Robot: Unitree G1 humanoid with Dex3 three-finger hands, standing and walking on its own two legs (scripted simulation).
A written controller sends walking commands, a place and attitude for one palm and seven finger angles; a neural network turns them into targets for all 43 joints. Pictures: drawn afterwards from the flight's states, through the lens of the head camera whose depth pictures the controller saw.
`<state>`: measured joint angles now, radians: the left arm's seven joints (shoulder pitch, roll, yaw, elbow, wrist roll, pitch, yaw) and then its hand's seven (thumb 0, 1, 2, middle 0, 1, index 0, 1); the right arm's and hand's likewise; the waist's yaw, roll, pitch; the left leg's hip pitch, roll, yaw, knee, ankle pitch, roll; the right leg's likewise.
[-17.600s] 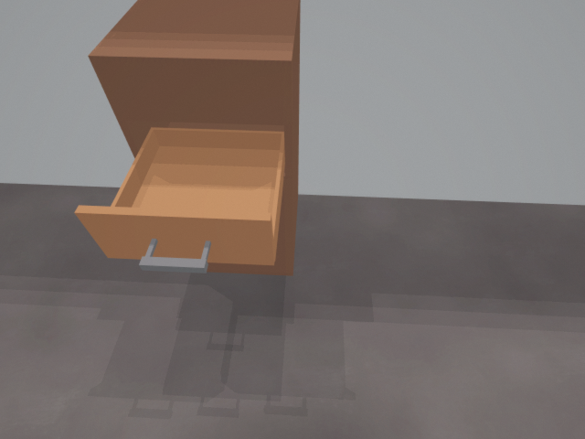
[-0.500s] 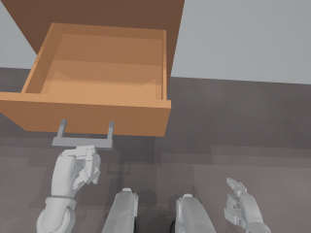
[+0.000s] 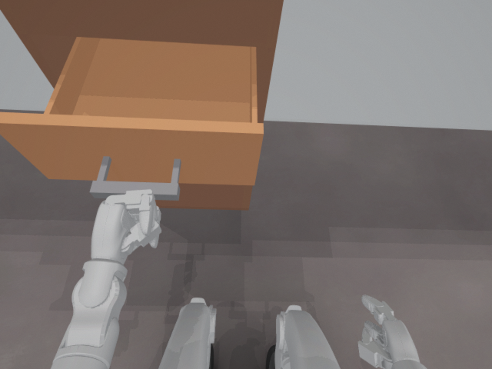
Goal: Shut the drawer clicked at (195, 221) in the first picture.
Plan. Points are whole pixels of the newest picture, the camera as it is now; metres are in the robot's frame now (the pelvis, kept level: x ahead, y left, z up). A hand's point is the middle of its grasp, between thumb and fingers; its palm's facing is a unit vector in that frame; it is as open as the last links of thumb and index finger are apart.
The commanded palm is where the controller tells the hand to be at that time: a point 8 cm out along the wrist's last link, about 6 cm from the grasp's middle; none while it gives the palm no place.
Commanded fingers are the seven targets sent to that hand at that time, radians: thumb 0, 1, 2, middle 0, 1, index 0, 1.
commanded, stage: push the drawer shut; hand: left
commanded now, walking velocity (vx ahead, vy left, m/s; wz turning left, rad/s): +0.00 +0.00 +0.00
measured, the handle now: (139, 177) +0.40 +0.19 +0.02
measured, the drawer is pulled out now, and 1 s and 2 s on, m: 0.19 0.06 0.00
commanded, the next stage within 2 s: pull the fist back off the drawer in 1.76 s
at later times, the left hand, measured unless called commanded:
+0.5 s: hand (164, 187) +0.39 +0.15 +0.02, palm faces +0.01 -1.00 -0.04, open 3.2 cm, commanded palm +0.38 +0.19 +0.02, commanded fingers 0.00 0.90 0.90 -1.40 -1.60 -1.40 -1.60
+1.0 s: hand (168, 156) +0.45 +0.15 +0.02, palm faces +0.01 -1.00 -0.04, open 3.3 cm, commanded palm +0.44 +0.20 +0.02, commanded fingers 0.00 0.90 0.90 -1.40 -1.60 -1.40 -1.60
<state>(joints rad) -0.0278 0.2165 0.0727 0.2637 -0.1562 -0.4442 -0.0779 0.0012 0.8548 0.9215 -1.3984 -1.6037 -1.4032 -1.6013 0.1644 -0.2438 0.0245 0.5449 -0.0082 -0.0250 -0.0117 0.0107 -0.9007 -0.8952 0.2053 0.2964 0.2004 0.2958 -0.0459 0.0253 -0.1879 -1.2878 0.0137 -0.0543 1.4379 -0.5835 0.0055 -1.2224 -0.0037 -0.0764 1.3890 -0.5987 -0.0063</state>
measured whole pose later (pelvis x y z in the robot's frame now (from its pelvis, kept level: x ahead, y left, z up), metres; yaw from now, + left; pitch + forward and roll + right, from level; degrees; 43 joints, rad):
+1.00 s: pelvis +0.00 +0.00 +0.00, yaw -1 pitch +28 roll -3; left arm -0.55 0.29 0.25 0.79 -0.12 -0.50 -0.10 0.03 0.86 0.92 -1.40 -1.60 -1.40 -1.60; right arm 0.23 -0.25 0.02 0.62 -0.02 0.03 0.00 0.01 -0.90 -0.90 0.20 0.30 0.20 0.30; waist -0.11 0.04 -0.16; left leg -1.32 0.02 -0.03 1.41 -0.57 0.01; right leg -1.27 0.01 -0.05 1.37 -0.58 0.00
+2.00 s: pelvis -0.03 +0.01 -0.03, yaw -2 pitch +31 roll -6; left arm -1.02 0.51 0.31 1.20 -0.02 -0.48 -0.10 -0.07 0.66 0.99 -1.40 -1.60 -1.40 -1.60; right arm 0.28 -0.26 0.08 0.65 -0.06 0.03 0.00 0.00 -0.90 -0.89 0.21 0.30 0.20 0.30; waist -0.21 0.03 -0.14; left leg -1.54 0.02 -0.08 1.51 -0.52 0.01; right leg -1.45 0.01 -0.10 1.44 -0.53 0.00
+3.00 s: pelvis +0.04 +0.00 +0.07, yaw -1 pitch +22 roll -2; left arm -0.19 0.26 0.22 0.38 -0.20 -0.37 -0.11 0.02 0.90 0.90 -1.40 -1.60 -1.40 -1.60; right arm 0.25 -0.23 0.02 0.54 0.03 0.06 -0.01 0.01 -0.90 -0.90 0.20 0.30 0.20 0.30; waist -0.06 0.03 -0.14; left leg -0.98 0.03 -0.02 1.13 -0.52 0.01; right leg -0.94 0.02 -0.04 1.08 -0.52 0.00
